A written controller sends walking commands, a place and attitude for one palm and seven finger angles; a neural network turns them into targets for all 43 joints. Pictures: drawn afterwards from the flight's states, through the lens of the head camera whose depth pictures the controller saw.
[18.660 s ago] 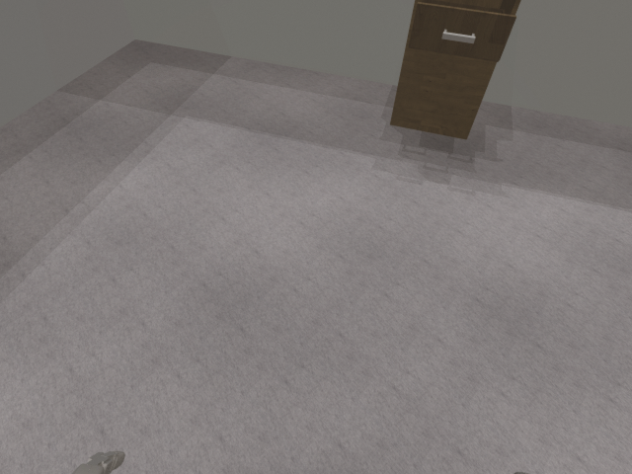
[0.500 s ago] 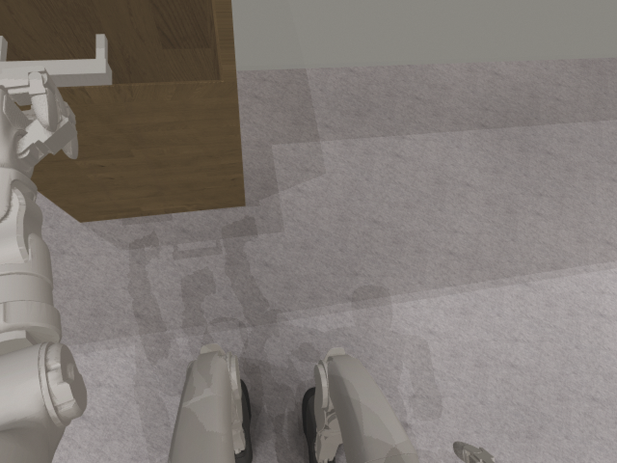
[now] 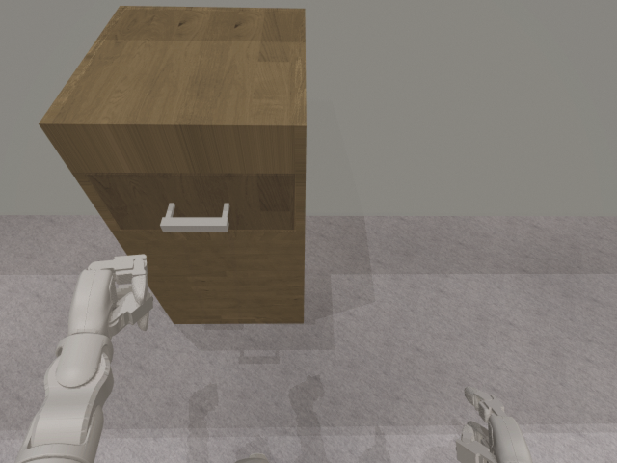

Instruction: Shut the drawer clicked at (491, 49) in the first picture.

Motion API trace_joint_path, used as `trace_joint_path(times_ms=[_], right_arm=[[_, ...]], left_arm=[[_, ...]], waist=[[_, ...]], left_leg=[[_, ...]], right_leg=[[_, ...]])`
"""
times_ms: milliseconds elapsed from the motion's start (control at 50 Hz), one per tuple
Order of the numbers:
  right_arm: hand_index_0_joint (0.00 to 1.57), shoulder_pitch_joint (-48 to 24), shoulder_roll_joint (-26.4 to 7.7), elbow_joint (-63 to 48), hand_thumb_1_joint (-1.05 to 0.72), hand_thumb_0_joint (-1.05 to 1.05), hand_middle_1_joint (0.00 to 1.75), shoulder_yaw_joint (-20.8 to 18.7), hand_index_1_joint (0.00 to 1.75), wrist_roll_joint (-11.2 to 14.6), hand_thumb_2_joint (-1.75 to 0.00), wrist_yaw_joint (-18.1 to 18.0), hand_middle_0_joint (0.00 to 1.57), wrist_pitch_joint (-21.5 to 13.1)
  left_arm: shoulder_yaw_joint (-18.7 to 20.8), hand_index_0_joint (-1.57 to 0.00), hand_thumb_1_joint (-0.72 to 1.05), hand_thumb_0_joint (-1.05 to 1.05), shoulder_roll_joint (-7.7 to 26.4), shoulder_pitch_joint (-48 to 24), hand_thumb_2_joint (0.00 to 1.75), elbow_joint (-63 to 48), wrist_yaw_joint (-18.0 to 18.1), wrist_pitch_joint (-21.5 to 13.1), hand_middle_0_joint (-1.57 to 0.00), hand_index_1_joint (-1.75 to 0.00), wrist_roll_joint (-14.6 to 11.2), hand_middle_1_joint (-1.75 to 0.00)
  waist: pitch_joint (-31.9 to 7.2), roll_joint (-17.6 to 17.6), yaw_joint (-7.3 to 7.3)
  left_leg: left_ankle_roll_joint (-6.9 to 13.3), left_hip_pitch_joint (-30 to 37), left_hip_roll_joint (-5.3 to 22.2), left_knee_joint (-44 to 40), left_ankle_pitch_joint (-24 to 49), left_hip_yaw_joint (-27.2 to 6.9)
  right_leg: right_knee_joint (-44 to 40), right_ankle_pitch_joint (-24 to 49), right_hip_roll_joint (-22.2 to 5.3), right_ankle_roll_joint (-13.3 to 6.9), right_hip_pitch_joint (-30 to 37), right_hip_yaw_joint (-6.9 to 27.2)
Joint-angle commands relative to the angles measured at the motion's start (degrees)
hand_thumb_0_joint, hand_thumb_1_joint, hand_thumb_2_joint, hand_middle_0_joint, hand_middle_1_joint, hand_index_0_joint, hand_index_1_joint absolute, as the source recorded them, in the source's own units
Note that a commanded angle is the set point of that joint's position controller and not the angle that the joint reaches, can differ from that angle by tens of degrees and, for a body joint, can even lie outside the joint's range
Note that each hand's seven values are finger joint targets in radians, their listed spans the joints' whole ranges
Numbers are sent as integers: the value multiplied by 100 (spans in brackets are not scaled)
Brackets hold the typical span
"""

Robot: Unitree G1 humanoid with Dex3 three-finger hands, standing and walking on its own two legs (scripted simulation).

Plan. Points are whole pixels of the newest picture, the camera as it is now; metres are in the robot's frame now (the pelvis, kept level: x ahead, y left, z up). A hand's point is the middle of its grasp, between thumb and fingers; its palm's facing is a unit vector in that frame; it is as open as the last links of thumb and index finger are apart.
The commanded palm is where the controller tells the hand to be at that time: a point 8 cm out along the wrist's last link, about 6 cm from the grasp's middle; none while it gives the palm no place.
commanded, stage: draw the hand back to the body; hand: left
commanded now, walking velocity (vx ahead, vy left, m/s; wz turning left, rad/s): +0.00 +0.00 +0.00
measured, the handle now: (197, 216) +0.57 +0.25 -0.12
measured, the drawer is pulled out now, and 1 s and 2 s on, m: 0.00 0.00 0.00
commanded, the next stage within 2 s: step back with the hand held close in 0.72 s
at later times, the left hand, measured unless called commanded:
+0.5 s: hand (39, 339) +0.20 +0.23 +0.18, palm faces +0.37 -0.84 -0.39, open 3.3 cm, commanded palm +0.15 +0.27 +0.21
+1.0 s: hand (31, 348) +0.19 +0.21 +0.20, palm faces +0.38 -0.80 -0.46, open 3.3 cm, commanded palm +0.13 +0.25 +0.21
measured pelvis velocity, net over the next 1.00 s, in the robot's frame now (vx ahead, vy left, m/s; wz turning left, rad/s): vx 0.00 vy -0.03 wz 0.02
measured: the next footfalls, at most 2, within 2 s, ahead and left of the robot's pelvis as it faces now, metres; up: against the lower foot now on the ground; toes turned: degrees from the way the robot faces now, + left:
none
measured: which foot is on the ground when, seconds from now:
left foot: down 0.00-1.00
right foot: down 0.00-1.00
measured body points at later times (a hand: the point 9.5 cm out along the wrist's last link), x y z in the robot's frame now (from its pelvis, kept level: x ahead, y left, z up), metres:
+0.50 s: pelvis +0.01 -0.01 +0.04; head +0.00 -0.04 +0.49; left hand +0.18 +0.27 +0.20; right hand +0.21 -0.23 -0.04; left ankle +0.01 +0.09 -0.70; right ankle -0.04 -0.10 -0.70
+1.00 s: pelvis +0.00 -0.03 +0.04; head +0.00 -0.06 +0.49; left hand +0.16 +0.25 +0.23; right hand +0.19 -0.26 -0.05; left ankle +0.01 +0.09 -0.70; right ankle -0.04 -0.10 -0.70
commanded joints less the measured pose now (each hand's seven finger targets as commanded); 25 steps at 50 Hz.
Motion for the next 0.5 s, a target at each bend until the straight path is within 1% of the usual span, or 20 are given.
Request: trace_joint_path(times_ms=[0,20,40,60,80,120,140,180,200,220,240,300,320,340,360,400,420,440,460,480], right_arm=[[20,-356,-655,-730,-90,0,30,-191,30,-37,-90,-218,20,-234],[20,-419,-677,-710,-90,0,30,-181,30,-46,-90,-239,20,-290],[20,-442,-637,-665,-90,0,30,-169,30,-47,-90,-239,20,-342],[20,-474,-629,-653,-90,0,30,-149,30,-48,-90,-233,20,-382],[20,-519,-613,-638,-90,0,30,-133,30,-57,-90,-215,20,-435],[20,-582,-623,-606,-90,0,30,-124,30,-64,-90,-180,20,-544],[20,-583,-586,-588,-90,0,30,-107,30,-76,-90,-158,20,-571],[20,-649,-562,-586,-90,0,30,-98,30,-89,-90,-115,20,-633],[20,-688,-558,-576,-90,0,30,-94,30,-92,-90,-95,20,-659],[20,-710,-578,-545,-90,0,30,-103,30,-106,-90,-80,20,-699],[20,-721,-523,-571,-90,0,30,-103,30,-106,-90,-56,20,-721],[20,-763,-488,-558,-90,0,30,-108,30,-130,-90,-8,20,-830],[20,-789,-499,-521,-90,0,30,-121,30,-152,-90,5,20,-877],[20,-786,-459,-550,-90,0,30,-128,30,-146,-90,20,20,-911],[20,-800,-466,-535,-90,0,30,-134,30,-148,-90,32,20,-953],[20,-818,-450,-518,-90,0,30,-151,30,-153,-90,39,20,-1033],[20,-831,-449,-492,-90,0,30,-162,30,-157,-90,43,20,-1078],[20,-834,-424,-513,-90,0,30,-163,30,-149,-90,39,20,-1109],[20,-845,-437,-497,-90,0,30,-166,30,-150,-90,42,20,-1155],[20,-839,-412,-505,-90,0,30,-184,30,-143,-90,37,20,-1198]], left_arm=[[412,-140,90,0,1061,-943,90,-1920,634,17,-140,-160,90,-160],[468,-140,90,0,1136,-913,90,-2018,652,61,-140,-160,86,-160],[341,-140,90,0,954,-756,90,-2043,664,109,-140,-160,92,-160],[365,-140,90,0,946,-617,90,-2128,671,151,-140,-160,101,-160],[247,-140,90,0,812,-466,90,-2303,657,183,-140,-160,99,-160],[346,-140,90,0,873,-61,90,-2544,626,225,-140,-160,83,-160],[274,-140,90,0,734,199,90,-2656,601,259,-140,-160,56,-160],[409,-140,90,0,782,561,90,-2994,580,283,-140,-160,44,-160],[549,-140,90,0,872,755,90,-3111,575,278,-140,-160,43,-160],[698,-140,90,0,999,944,90,-3206,553,264,-140,-160,22,-160],[680,-140,90,0,905,1112,90,-3450,530,255,-140,-160,-14,-160],[908,-140,90,0,1011,1532,90,-4068,526,193,-140,-160,-8,-160],[1001,-140,90,0,1083,1710,90,-4136,516,186,-140,-160,-20,-160],[957,-140,90,0,974,1844,90,-4397,513,162,-140,-160,-47,-160],[1086,-140,90,0,1078,1939,90,-4576,518,127,-140,-160,-32,-160],[1172,-140,90,0,1088,2205,90,-4885,525,81,-140,-160,-24,-160],[1219,-140,90,0,1102,2319,90,-4931,519,62,-140,-160,-27,-160],[1143,-140,90,0,976,2429,90,-5050,516,44,-140,-160,-57,-160],[1275,-140,90,0,1098,2440,90,-5206,522,-19,-140,-160,-33,-160],[1275,-140,90,0,1028,2622,90,-5296,526,-51,-140,-160,-55,-160]], waist=[[-1150,138,-8],[-1041,68,26],[-980,168,15],[-840,186,50],[-774,281,57],[-681,124,131],[-613,128,129],[-475,148,183],[-366,-6,223],[-276,47,258],[-248,126,251],[-255,237,312],[-144,169,324],[-124,219,306],[-152,108,336],[-187,204,356],[-22,142,354],[65,215,333],[64,207,371],[105,208,365]], left_leg=[[-18,2193,28,-1237,1765,-401],[-9,2272,19,-1358,1761,-412],[-13,2457,21,-1464,1850,-392],[-22,2592,23,-1579,1905,-410],[-22,2740,25,-1672,1993,-411],[-24,2936,36,-1843,2159,-449],[-33,3017,36,-1937,2206,-445],[-45,3151,49,-2083,2369,-433],[-50,3146,45,-2166,2342,-439],[-58,3145,32,-2224,2343,-421],[-57,3177,25,-2261,2333,-390],[-61,3366,45,-2343,2613,-371],[-60,3306,28,-2372,2485,-349],[-55,3297,32,-2381,2496,-330],[-41,3353,25,-2371,2529,-313],[-36,3387,12,-2364,2500,-280],[-40,3343,6,-2376,2391,-273],[-41,3307,16,-2383,2292,-272],[-41,3316,1,-2395,2198,-270],[-38,3300,18,-2386,2163,-276]], right_leg=[[-1167,2161,-154,-5,891,218],[-1305,2140,-141,-12,1014,220],[-1397,2208,-161,-10,1117,216],[-1513,2232,-158,-15,1166,195],[-1605,2287,-179,-16,1270,181],[-1812,2405,-159,-18,1480,182],[-1865,2439,-182,-12,1619,165],[-2012,2565,-203,-8,1786,154],[-2097,2546,-190,-1,1840,138],[-2199,2577,-172,-10,1902,157],[-2214,2608,-211,-8,2038,171],[-2312,2781,-219,14,2150,164],[-2401,2743,-207,17,2160,181],[-2372,2782,-247,18,2252,184],[-2406,2834,-236,33,2219,180],[-2414,2829,-241,51,2228,184],[-2511,2761,-212,48,2163,197],[-2468,2695,-247,46,2191,202],[-2515,2601,-235,52,2124,195],[-2489,2563,-244,50,2140,201]])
